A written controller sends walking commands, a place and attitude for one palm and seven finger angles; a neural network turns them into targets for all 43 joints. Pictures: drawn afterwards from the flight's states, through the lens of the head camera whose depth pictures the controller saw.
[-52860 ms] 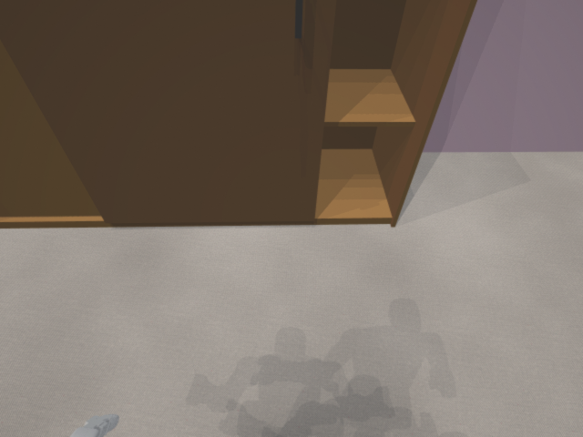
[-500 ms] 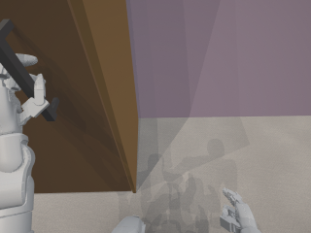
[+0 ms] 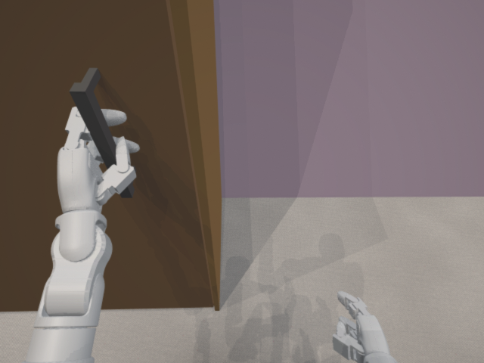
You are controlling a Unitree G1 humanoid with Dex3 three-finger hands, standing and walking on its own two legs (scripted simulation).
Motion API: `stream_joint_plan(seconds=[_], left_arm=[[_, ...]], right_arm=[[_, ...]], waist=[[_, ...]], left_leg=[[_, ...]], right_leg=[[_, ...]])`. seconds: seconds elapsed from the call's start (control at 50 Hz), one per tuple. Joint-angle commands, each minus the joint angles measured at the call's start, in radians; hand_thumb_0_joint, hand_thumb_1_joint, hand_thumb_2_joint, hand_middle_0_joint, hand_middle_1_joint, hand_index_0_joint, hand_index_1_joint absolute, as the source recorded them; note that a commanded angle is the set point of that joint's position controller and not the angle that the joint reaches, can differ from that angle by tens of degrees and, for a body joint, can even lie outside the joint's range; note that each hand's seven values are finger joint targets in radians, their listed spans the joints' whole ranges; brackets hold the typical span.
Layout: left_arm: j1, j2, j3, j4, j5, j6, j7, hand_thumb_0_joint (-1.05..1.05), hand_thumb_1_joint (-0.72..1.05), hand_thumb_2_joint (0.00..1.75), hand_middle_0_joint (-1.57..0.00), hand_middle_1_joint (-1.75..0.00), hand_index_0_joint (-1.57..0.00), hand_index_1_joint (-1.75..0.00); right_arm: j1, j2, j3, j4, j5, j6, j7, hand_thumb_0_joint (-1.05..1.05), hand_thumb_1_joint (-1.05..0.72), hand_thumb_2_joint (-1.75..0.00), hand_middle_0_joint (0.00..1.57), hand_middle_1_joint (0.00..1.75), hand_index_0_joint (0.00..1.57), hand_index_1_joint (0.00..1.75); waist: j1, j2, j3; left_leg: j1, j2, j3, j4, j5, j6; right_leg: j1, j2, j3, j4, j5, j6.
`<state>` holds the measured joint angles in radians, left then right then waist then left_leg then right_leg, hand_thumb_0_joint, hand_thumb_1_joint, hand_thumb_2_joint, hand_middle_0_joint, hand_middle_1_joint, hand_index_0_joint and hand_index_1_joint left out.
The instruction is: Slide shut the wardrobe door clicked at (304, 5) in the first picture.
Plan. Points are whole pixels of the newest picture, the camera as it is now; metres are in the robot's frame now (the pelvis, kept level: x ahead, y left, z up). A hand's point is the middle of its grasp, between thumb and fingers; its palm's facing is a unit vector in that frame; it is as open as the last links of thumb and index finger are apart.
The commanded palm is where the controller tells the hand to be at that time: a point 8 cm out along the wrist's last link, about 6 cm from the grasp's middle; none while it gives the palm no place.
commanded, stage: stop walking and hold the door there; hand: left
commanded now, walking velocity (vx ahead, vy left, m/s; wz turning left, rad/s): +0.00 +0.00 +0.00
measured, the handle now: (112, 141) +0.36 +0.24 +0.18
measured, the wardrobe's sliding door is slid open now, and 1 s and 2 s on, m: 0.00 0.00 0.00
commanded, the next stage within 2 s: loosen the grip on the handle in 0.42 s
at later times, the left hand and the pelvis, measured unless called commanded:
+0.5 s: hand (130, 167) +0.32 +0.20 +0.17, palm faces +0.42 -0.89 -0.15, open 6.0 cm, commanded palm +0.28 +0.24 +0.16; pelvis +0.01 -0.03 -0.01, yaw -1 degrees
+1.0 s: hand (114, 172) +0.31 +0.22 +0.17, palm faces +0.45 -0.88 -0.17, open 14.3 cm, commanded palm +0.27 +0.25 +0.17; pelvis -0.05 -0.02 -0.03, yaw +1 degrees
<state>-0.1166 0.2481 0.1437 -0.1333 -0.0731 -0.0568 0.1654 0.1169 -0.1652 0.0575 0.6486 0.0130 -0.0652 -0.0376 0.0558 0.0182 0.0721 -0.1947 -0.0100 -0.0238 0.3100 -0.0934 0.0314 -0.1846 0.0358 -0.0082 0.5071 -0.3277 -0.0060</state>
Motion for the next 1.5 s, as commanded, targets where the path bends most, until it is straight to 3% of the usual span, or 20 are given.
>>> stream_joint_plan(seconds=[0.0, 0.08, 0.14, 0.24, 0.48, 0.5, 0.52, 0.54, 0.56, 0.58, 0.64, 0.7, 0.8, 0.88, 0.9, 0.94, 1.0, 1.16, 1.22, 1.48], left_arm=[[-0.266, 0.084, -0.114, -0.254, 0.038, -0.101, -0.061, 0.00, 0.90, 0.90, -0.45, -1.40, -0.45, -1.40], [-0.255, 0.153, -0.017, -0.196, 0.023, -0.102, -0.047, 0.00, 0.90, 0.90, -0.45, -1.40, -0.45, -1.40], [-0.240, 0.163, 0.009, -0.150, 0.012, -0.098, -0.042, 0.00, 0.90, 0.90, -0.45, -1.40, -0.45, -1.40], [-0.221, 0.162, 0.012, -0.079, 0.010, -0.093, -0.042, 0.00, 0.90, 0.90, -0.45, -1.40, -0.45, -1.40], [-0.154, 0.166, 0.025, -0.039, 0.011, -0.110, -0.047, 0.00, 0.90, 0.90, -0.45, -1.40, -0.45, -1.40], [-1.020, 1.097, 0.787, -0.101, 0.134, -0.154, -0.034, 0.00, 0.90, 0.90, -0.45, -1.40, -0.45, -1.40], [-1.181, 0.853, 0.591, 0.149, 0.098, -0.072, -0.056, 0.00, 0.78, 0.84, -0.45, -1.40, -0.45, -1.40], [-0.782, 0.412, 0.318, 0.304, 0.079, -0.039, -0.081, 0.00, 0.66, 0.78, -0.45, -1.40, -0.45, -1.40], [-0.435, 0.114, 0.214, 0.300, 0.004, -0.041, -0.122, 0.00, 0.54, 0.73, -0.45, -1.40, -0.45, -1.40], [-0.353, 0.069, 0.207, 0.143, -0.094, -0.063, -0.159, 0.00, 0.42, 0.67, -0.45, -1.40, -0.45, -1.40], [-0.451, 0.096, 0.145, 0.113, -0.105, -0.083, -0.112, 0.00, 0.05, 0.49, -0.45, -1.40, -0.45, -1.40], [-0.540, 0.168, 0.076, 0.145, 0.079, -0.079, 0.011, 0.00, -0.31, 0.32, -0.45, -1.40, -0.45, -1.40], [-0.685, 0.123, -0.031, 0.156, 0.141, -0.098, 0.072, 0.00, -0.55, 0.20, -0.38, -1.32, -0.38, -1.32], [-0.769, 0.150, -0.024, 0.240, 0.104, -0.135, 0.032, 0.00, -0.55, 0.20, -0.33, -1.25, -0.33, -1.25], [-0.653, 0.389, 0.211, 0.220, 0.109, -0.147, 0.034, 0.00, -0.55, 0.20, -0.32, -1.23, -0.32, -1.23], [-0.686, 0.304, 0.119, 0.167, 0.107, -0.151, 0.016, 0.00, -0.55, 0.20, -0.29, -1.20, -0.29, -1.20], [-0.648, 0.193, 0.068, 0.205, 0.037, -0.156, -0.005, 0.00, -0.55, 0.20, -0.25, -1.15, -0.25, -1.15], [-0.579, 0.197, 0.086, 0.070, 0.043, -0.140, 0.030, 0.00, -0.55, 0.20, -0.25, -1.15, -0.25, -1.15], [-0.478, 0.312, 0.205, 0.131, 0.046, -0.116, 0.034, 0.00, -0.55, 0.20, -0.25, -1.15, -0.25, -1.15], [-0.197, 0.303, 0.308, -0.118, -0.043, -0.067, -0.067, 0.00, -0.55, 0.20, -0.25, -1.15, -0.25, -1.15]], right_arm=[[-0.073, -0.132, -0.042, -0.141, 0.004, -0.043, -0.008, 0.00, -0.90, -0.90, 0.20, 0.30, 0.20, 0.30], [-0.073, -0.138, -0.047, -0.136, 0.002, -0.030, -0.019, 0.00, -0.90, -0.90, 0.20, 0.30, 0.20, 0.30], [-0.067, -0.147, -0.055, -0.141, 0.017, -0.028, -0.030, 0.00, -0.90, -0.90, 0.20, 0.30, 0.20, 0.30], [-0.059, -0.155, -0.055, -0.136, 0.019, -0.015, -0.036, 0.00, -0.90, -0.90, 0.20, 0.30, 0.20, 0.30], [-0.027, -0.177, -0.069, -0.128, 0.023, -0.017, -0.045, 0.00, -0.90, -0.90, 0.20, 0.30, 0.20, 0.30], [0.042, -0.255, -0.150, -0.159, 0.014, -0.031, -0.035, 0.00, -0.90, -0.90, 0.20, 0.30, 0.20, 0.30], [-0.008, -0.285, -0.203, -0.014, -0.112, -0.082, -0.021, 0.00, -0.90, -0.90, 0.20, 0.30, 0.20, 0.30], [0.061, -0.218, -0.174, -0.043, -0.046, -0.107, -0.008, 0.00, -0.90, -0.90, 0.20, 0.30, 0.20, 0.30], [0.073, -0.176, -0.145, -0.059, 0.005, -0.109, -0.003, 0.00, -0.90, -0.90, 0.20, 0.30, 0.20, 0.30], [0.039, -0.208, -0.144, -0.082, 0.012, -0.115, -0.001, 0.00, -0.90, -0.90, 0.20, 0.30, 0.20, 0.30], [-0.007, -0.200, -0.116, -0.077, 0.014, -0.123, -0.013, 0.00, -0.90, -0.90, 0.20, 0.30, 0.20, 0.30], [-0.029, -0.190, -0.086, -0.111, 0.005, -0.124, -0.007, 0.00, -0.90, -0.90, 0.20, 0.30, 0.20, 0.30], [-0.038, -0.182, -0.069, -0.122, 0.003, -0.136, -0.024, 0.00, -0.90, -0.90, 0.20, 0.30, 0.20, 0.30], [-0.018, -0.189, -0.062, -0.088, 0.002, -0.152, -0.047, 0.00, -0.90, -0.90, 0.20, 0.30, 0.20, 0.30], [-0.014, -0.201, -0.077, -0.089, -0.004, -0.145, -0.050, 0.00, -0.90, -0.90, 0.20, 0.30, 0.20, 0.30], [-0.040, -0.184, -0.059, -0.106, -0.007, -0.138, -0.049, 0.00, -0.90, -0.90, 0.20, 0.30, 0.20, 0.30], [-0.044, -0.182, -0.052, -0.090, 0.001, -0.164, -0.053, 0.00, -0.90, -0.90, 0.20, 0.30, 0.20, 0.30], [-0.038, -0.183, -0.055, -0.091, -0.011, -0.186, -0.055, 0.00, -0.90, -0.90, 0.20, 0.30, 0.20, 0.30], [-0.022, -0.197, -0.055, -0.082, -0.011, -0.160, -0.066, 0.00, -0.90, -0.90, 0.20, 0.30, 0.20, 0.30], [-0.004, -0.184, -0.069, -0.127, -0.010, -0.100, -0.053, 0.00, -0.90, -0.90, 0.20, 0.30, 0.20, 0.30]], waist=[[-0.074, 0.131, -0.322], [-0.080, 0.128, -0.318], [-0.073, -0.046, -0.320], [-0.074, 0.039, -0.258], [-0.068, -0.021, -0.250], [0.010, -0.386, 0.002], [-0.045, 0.007, -0.330], [-0.048, -0.103, -0.408], [-0.038, -0.070, -0.427], [0.012, 0.066, -0.522], [-0.029, 0.051, -0.379], [-0.051, 0.047, -0.261], [-0.076, -0.002, -0.224], [-0.086, -0.029, -0.206], [-0.013, 0.009, -0.271], [-0.027, 0.099, -0.330], [-0.038, 0.028, -0.217], [-0.024, 0.073, -0.267], [-0.011, 0.000, -0.241], [0.017, 0.029, -0.315]], left_leg=[[0.223, 0.174, -0.092, 0.046, 0.189, -0.020], [0.152, 0.135, -0.059, 0.057, 0.118, -0.051], [0.145, 0.123, -0.026, 0.135, 0.165, -0.021], [0.090, 0.105, -0.019, 0.151, 0.098, -0.017], [0.106, 0.110, -0.028, 0.159, 0.219, -0.005], [-0.101, 0.078, 0.018, 0.270, 0.110, 0.029], [-0.033, 0.001, 0.072, 0.189, 0.304, -0.010], [0.103, 0.003, 0.093, 0.185, 0.407, -0.032], [0.186, 0.019, 0.055, 0.196, 0.505, -0.042], [0.289, 0.013, 0.040, 0.200, 0.440, -0.042], [0.166, 0.009, 0.022, 0.174, 0.061, -0.032], [0.022, 0.006, -0.009, 0.130, -0.280, -0.012], [0.007, 0.015, -0.032, 0.132, -0.422, -0.015], [-0.029, 0.013, -0.030, 0.171, -0.439, -0.017], [-0.036, 0.017, -0.020, 0.168, -0.419, -0.018], [-0.015, 0.011, -0.012, 0.164, -0.399, -0.013], [-0.039, 0.023, -0.043, 0.157, -0.474, -0.020], [-0.010, 0.031, -0.038, 0.158, -0.384, -0.010], [-0.041, 0.024, -0.017, 0.168, -0.306, -0.002], [0.065, 0.018, 0.040, 0.237, 0.176, -0.011]], right_leg=[[0.053, -0.031, 0.022, -0.201, 0.195, -0.014], [0.040, -0.091, 0.053, -0.150, 0.255, -0.025], [0.035, -0.119, 0.084, -0.169, 0.365, -0.022], [-0.010, -0.145, 0.112, -0.195, 0.297, -0.027], [-0.005, -0.132, 0.083, -0.156, 0.376, -0.007], [-0.133, -0.134, 0.177, -0.322, 0.530, 0.080], [0.120, -0.114, 0.043, -0.050, 0.808, -0.047], [0.032, -0.056, -0.026, 0.010, 0.800, -0.032], [-0.048, -0.005, -0.064, 0.005, 0.682, -0.013], [-0.058, -0.003, -0.055, -0.022, 0.537, -0.012], [-0.142, -0.014, -0.042, -0.070, 0.224, -0.008], [-0.236, -0.034, -0.018, -0.060, -0.039, -0.010], [-0.277, -0.037, 0.000, -0.067, -0.186, -0.013], [-0.278, -0.037, 0.012, -0.066, -0.221, -0.012], [-0.204, -0.039, 0.025, -0.075, -0.237, -0.020], [-0.183, -0.041, 0.016, -0.048, -0.170, -0.023], [-0.229, -0.029, 0.000, -0.053, -0.208, -0.020], [-0.208, -0.034, -0.001, -0.024, -0.094, -0.024], [-0.184, -0.036, 0.015, -0.057, -0.081, -0.023], [-0.088, -0.019, -0.012, 0.010, 0.377, -0.020]])
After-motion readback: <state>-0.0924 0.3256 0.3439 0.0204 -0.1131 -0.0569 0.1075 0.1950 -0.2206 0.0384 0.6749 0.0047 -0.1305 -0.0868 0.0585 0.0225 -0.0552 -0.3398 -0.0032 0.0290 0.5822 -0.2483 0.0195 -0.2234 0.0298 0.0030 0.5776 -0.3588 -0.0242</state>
